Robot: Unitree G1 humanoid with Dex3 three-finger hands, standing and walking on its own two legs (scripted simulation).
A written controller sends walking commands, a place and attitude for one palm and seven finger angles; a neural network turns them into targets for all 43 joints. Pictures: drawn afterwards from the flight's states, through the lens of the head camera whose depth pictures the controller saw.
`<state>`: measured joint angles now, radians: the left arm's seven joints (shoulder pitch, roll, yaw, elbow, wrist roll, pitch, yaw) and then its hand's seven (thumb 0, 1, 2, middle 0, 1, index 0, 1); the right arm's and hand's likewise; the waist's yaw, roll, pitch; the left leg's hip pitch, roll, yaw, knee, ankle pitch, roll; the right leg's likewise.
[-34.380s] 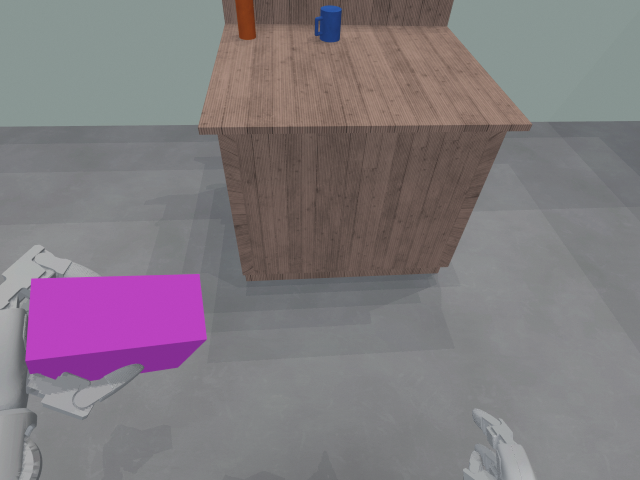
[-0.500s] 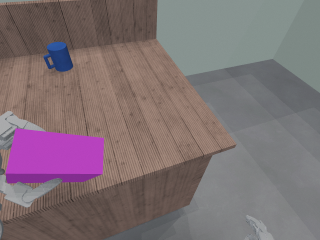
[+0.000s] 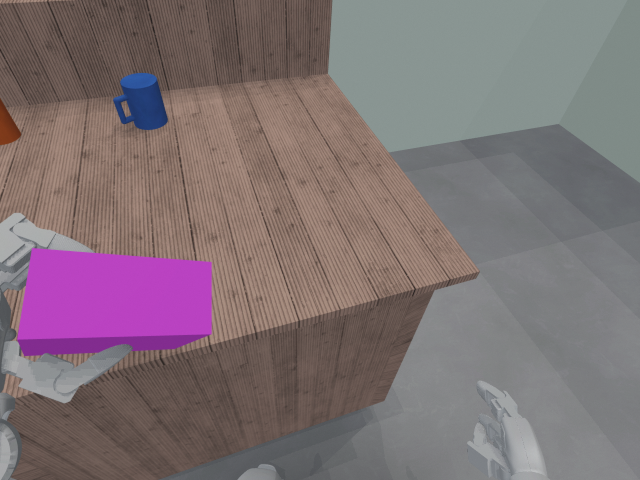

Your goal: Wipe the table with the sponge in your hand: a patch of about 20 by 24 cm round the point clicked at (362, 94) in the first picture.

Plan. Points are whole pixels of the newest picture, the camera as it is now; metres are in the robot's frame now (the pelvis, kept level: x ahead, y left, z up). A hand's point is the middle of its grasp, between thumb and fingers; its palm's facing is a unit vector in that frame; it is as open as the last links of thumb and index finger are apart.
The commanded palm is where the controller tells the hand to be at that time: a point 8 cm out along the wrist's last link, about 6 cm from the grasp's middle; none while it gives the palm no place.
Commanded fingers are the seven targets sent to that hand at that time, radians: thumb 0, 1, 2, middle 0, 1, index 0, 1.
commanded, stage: step back with the hand held close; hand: left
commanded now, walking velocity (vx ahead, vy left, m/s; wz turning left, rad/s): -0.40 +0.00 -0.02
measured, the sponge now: (144, 309) +0.23 +0.20 +0.16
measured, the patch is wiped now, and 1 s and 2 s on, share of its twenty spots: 1.00 1.00 1.00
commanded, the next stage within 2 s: stop stepping back and stand still in 0.68 s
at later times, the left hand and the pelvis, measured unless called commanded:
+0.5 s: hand (23, 394) +0.14 +0.23 +0.20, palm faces +0.43 -0.81 -0.41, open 10.6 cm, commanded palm +0.07 +0.27 +0.21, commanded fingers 0.00 0.10 1.30 -1.20 -1.60 -1.20 -1.60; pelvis -0.09 -0.01 -0.03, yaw +0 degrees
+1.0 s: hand out of the picture -0.07 +0.22 +0.19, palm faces +0.43 -0.82 -0.39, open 10.6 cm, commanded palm -0.13 +0.25 +0.21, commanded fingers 0.00 0.10 1.30 -1.20 -1.60 -1.20 -1.60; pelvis -0.28 -0.03 +0.01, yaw +1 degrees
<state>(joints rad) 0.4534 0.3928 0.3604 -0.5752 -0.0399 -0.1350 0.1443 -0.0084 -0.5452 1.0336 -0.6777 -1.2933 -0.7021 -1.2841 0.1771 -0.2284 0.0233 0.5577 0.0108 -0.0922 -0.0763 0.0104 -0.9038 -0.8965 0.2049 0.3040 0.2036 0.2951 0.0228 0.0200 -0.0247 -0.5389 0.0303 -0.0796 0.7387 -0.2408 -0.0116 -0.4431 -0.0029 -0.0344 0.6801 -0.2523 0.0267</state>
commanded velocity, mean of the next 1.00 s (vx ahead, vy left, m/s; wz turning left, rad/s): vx -0.20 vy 0.00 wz -0.02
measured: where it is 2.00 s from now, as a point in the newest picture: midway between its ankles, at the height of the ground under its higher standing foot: outside the picture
